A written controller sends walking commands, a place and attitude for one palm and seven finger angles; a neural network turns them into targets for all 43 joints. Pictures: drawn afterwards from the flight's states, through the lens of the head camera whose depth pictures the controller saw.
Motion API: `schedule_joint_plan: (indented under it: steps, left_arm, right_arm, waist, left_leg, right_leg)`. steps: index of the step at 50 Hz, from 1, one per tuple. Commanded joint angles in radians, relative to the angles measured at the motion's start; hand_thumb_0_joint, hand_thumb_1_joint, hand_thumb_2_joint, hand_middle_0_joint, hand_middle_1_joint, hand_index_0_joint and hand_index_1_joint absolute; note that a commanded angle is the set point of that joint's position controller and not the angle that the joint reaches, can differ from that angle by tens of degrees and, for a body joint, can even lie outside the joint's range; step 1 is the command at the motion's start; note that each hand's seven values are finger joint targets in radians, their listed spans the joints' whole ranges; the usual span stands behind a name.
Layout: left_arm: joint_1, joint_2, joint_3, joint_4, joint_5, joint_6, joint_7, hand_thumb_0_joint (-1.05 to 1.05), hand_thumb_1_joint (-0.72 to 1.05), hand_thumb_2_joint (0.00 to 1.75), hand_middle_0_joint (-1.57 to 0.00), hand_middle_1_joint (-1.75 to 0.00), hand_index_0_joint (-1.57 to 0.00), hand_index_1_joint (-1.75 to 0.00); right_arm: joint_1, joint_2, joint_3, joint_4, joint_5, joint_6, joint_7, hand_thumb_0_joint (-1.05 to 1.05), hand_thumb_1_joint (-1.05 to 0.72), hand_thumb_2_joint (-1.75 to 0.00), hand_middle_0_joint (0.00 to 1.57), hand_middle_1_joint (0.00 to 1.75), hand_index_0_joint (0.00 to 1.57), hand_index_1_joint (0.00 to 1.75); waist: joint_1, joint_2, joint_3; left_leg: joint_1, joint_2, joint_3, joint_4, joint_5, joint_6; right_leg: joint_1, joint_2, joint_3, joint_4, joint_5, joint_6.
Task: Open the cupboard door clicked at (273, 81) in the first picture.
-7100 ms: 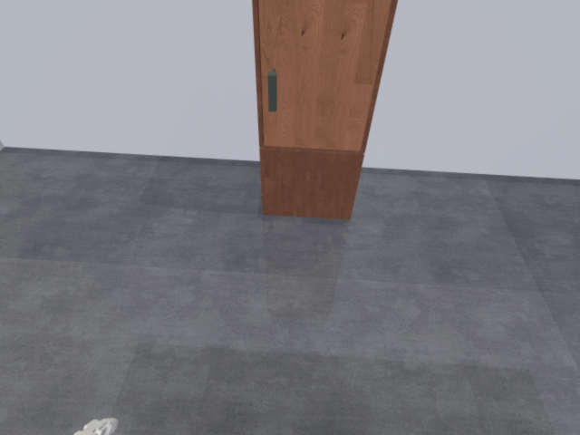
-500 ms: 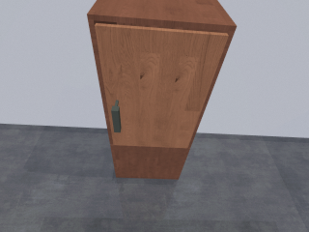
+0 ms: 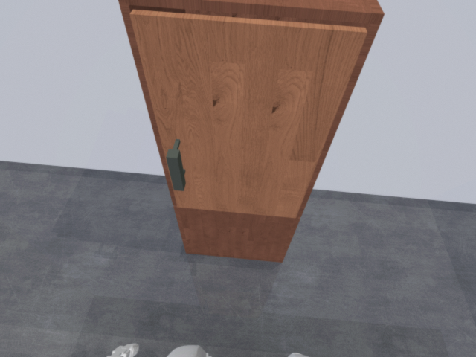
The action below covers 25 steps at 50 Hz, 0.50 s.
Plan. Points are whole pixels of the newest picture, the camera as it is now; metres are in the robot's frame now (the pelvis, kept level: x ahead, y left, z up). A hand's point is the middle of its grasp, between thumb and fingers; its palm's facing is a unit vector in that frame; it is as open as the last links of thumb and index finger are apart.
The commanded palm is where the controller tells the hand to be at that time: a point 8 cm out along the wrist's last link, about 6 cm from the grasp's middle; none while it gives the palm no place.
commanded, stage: come to a stop and stand still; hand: left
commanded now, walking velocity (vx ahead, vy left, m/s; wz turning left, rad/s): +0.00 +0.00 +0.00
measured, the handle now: (178, 164) +0.54 +0.18 -0.08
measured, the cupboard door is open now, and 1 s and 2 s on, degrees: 0 0 0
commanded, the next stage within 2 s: look again from close up in 0.84 s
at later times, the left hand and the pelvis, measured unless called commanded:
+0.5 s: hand out of the picture -0.08 +0.19 -0.16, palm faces +0.02 -0.98 -0.19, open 7.4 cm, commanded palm none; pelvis -0.05 +0.03 +0.01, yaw -2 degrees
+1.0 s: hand out of the picture -0.10 +0.18 -0.16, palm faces +0.01 -0.99 -0.16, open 7.4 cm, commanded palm none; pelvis -0.06 +0.03 +0.01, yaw -1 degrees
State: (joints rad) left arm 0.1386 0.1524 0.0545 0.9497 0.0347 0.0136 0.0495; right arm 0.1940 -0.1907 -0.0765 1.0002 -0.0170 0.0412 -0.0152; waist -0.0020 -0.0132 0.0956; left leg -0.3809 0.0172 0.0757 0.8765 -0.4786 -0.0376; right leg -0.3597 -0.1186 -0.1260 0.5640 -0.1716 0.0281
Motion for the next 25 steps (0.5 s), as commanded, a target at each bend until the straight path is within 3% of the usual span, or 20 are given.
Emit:
schedule_joint_plan:
  steps: [1,2,3,4,5,7,10,13,15,17,18,19,20,21,22,25]
  left_arm:
    - [0.037,0.15,0.039,-0.064,-0.009,0.023,-0.005,0.0,0.9,0.9,-0.2,-0.3,-0.2,-0.3]
    - [0.049,0.085,0.027,-0.077,-0.02,0.036,-0.011,0.0,0.9,0.9,-0.2,-0.3,-0.2,-0.3]
    - [0.024,0.07,0.023,-0.086,-0.018,0.042,-0.009,0.0,0.9,0.9,-0.2,-0.3,-0.2,-0.3]
    - [0.041,0.088,0.029,-0.085,-0.021,0.041,-0.016,0.0,0.9,0.9,-0.2,-0.3,-0.2,-0.3]
    - [0.057,0.084,0.03,-0.061,-0.006,0.047,-0.014,0.0,0.9,0.9,-0.2,-0.3,-0.2,-0.3]
    - [0.128,0.092,0.031,-0.017,-0.001,0.045,-0.02,0.0,0.9,0.9,-0.2,-0.3,-0.2,-0.3]
    - [0.16,0.081,0.014,0.005,-0.007,0.032,-0.023,0.0,0.9,0.9,-0.2,-0.3,-0.2,-0.3]
    - [0.155,0.058,-0.005,0.005,-0.01,0.025,-0.019,0.0,0.9,0.9,-0.2,-0.3,-0.2,-0.3]
    - [0.183,0.055,-0.011,0.022,-0.012,0.02,-0.015,0.0,0.9,0.9,-0.2,-0.3,-0.2,-0.3]
    - [0.267,0.054,-0.015,0.063,-0.012,0.009,-0.008,0.0,0.9,0.9,-0.2,-0.3,-0.2,-0.3]
    - [0.272,0.074,-0.017,0.074,-0.01,0.001,-0.003,0.0,0.9,0.9,-0.2,-0.3,-0.2,-0.3]
    - [0.266,0.093,-0.02,0.076,-0.011,-0.006,-0.002,0.0,0.9,0.9,-0.2,-0.3,-0.2,-0.3]
    - [0.237,0.111,-0.022,0.075,-0.015,-0.011,-0.003,0.0,0.9,0.9,-0.2,-0.3,-0.2,-0.3]
    - [0.217,0.103,-0.024,0.078,-0.017,-0.022,-0.004,0.0,0.9,0.9,-0.2,-0.3,-0.2,-0.3]
    - [0.206,0.09,-0.028,0.079,-0.019,-0.028,-0.004,0.0,0.9,0.9,-0.2,-0.3,-0.2,-0.3]
    - [0.231,0.069,-0.036,0.1,-0.021,-0.025,-0.004,0.0,0.9,0.9,-0.2,-0.3,-0.2,-0.3]
  right_arm:
    - [0.244,-0.044,-0.007,0.001,0.001,-0.023,0.001,0.0,-0.9,-0.9,0.2,0.3,0.2,0.3]
    - [0.208,-0.132,-0.022,-0.028,-0.009,-0.03,0.0,0.0,-0.9,-0.9,0.2,0.3,0.2,0.3]
    - [0.133,-0.18,-0.026,-0.072,-0.017,-0.026,-0.006,0.0,-0.9,-0.9,0.2,0.3,0.2,0.3]
    - [0.038,-0.173,-0.016,-0.103,-0.022,-0.024,-0.009,0.0,-0.9,-0.9,0.2,0.3,0.2,0.3]
    - [0.002,-0.134,-0.009,-0.104,-0.025,-0.031,-0.013,0.0,-0.9,-0.9,0.2,0.3,0.2,0.3]
    - [-0.033,-0.111,0.007,-0.114,-0.019,-0.035,-0.018,0.0,-0.9,-0.9,0.2,0.3,0.2,0.3]
    - [0.007,-0.101,0.01,-0.097,-0.008,-0.04,-0.02,0.0,-0.9,-0.9,0.2,0.3,0.2,0.3]
    - [0.064,-0.099,0.01,-0.063,-0.008,-0.038,-0.022,0.0,-0.9,-0.9,0.2,0.3,0.2,0.3]
    - [0.088,-0.094,0.009,-0.043,-0.004,-0.037,-0.019,0.0,-0.9,-0.9,0.2,0.3,0.2,0.3]
    - [0.079,-0.083,0.015,-0.029,0.005,-0.036,-0.015,0.0,-0.9,-0.9,0.2,0.3,0.2,0.3]
    - [0.084,-0.054,0.019,-0.022,0.012,-0.034,-0.012,0.0,-0.9,-0.9,0.2,0.3,0.2,0.3]
    - [0.075,-0.033,0.027,-0.025,0.016,-0.032,-0.01,0.0,-0.9,-0.9,0.2,0.3,0.2,0.3]
    - [0.074,-0.017,0.034,-0.02,0.015,-0.032,-0.005,0.0,-0.9,-0.9,0.2,0.3,0.2,0.3]
    - [0.084,-0.014,0.035,-0.004,0.007,-0.03,-0.005,0.0,-0.9,-0.9,0.2,0.3,0.2,0.3]
    - [0.092,-0.024,0.034,0.01,0.005,-0.03,-0.005,0.0,-0.9,-0.9,0.2,0.3,0.2,0.3]
    - [0.115,-0.035,0.041,0.053,0.009,-0.034,-0.006,0.0,-0.9,-0.9,0.2,0.3,0.2,0.3]
  waist:
    - [-0.052,0.016,-0.146]
    - [-0.048,0.311,-0.091]
    - [-0.044,0.358,-0.034]
    - [-0.005,0.259,-0.024]
    - [0.01,0.257,-0.013]
    - [0.031,0.154,-0.017]
    - [0.016,0.092,-0.076]
    - [-0.014,0.122,-0.1]
    - [-0.014,0.105,-0.093]
    - [0.02,0.05,-0.09]
    - [0.009,-0.026,-0.057]
    - [-0.001,-0.085,-0.041]
    - [-0.019,-0.073,-0.024]
    - [-0.028,-0.142,-0.038]
    - [-0.03,-0.163,-0.029]
    - [-0.027,-0.049,-0.018]
  left_leg:
    - [0.281,0.033,-0.039,-0.427,0.234,0.013]
    - [0.202,0.242,-0.325,-0.593,0.235,0.085]
    - [0.015,0.342,-0.421,-0.68,0.261,0.173]
    - [-0.085,0.339,-0.364,-0.687,0.18,0.23]
    - [-0.105,0.279,-0.333,-0.69,0.171,0.211]
    - [-0.024,0.214,-0.226,-0.649,0.198,0.175]
    - [0.136,0.195,-0.192,-0.62,0.303,0.193]
    - [0.227,0.228,-0.241,-0.633,0.28,0.213]
    - [0.223,0.224,-0.252,-0.63,0.301,0.203]
    - [0.139,0.176,-0.213,-0.589,0.229,0.142]
    - [0.084,0.115,-0.162,-0.557,0.187,0.09]
    - [0.108,0.061,-0.099,-0.508,0.191,0.055]
    - [0.162,0.044,-0.082,-0.493,0.232,0.046]
    - [0.207,0.047,-0.074,-0.48,0.281,0.046]
    - [0.233,0.058,-0.076,-0.481,0.306,0.05]
    - [0.266,0.082,-0.097,-0.527,0.309,0.06]
  right_leg:
    - [-0.082,-0.111,0.13,-0.007,-0.048,-0.084]
    - [-0.202,0.028,0.044,0.178,-0.318,-0.008]
    - [-0.153,0.079,0.107,0.346,-0.398,0.001]
    - [-0.077,0.046,0.159,0.425,-0.334,-0.012]
    - [-0.081,0.064,0.171,0.5,-0.295,-0.016]
    - [-0.108,0.075,0.164,0.552,-0.204,-0.007]
    - [-0.087,0.071,0.129,0.405,-0.205,0.009]
    - [-0.007,0.063,0.098,0.168,-0.282,0.006]
    - [0.071,0.075,0.094,0.0,-0.254,-0.002]
    - [0.223,0.063,0.108,-0.224,-0.075,-0.015]
    - [0.238,0.009,0.193,-0.265,-0.062,-0.047]
    - [0.166,-0.069,0.276,-0.295,-0.099,-0.087]
    - [0.089,-0.114,0.29,-0.314,-0.106,-0.112]
    - [0.056,-0.092,0.298,-0.311,-0.089,-0.113]
    - [0.038,-0.075,0.275,-0.307,-0.078,-0.102]
    - [0.028,-0.02,0.217,-0.291,-0.149,-0.069]
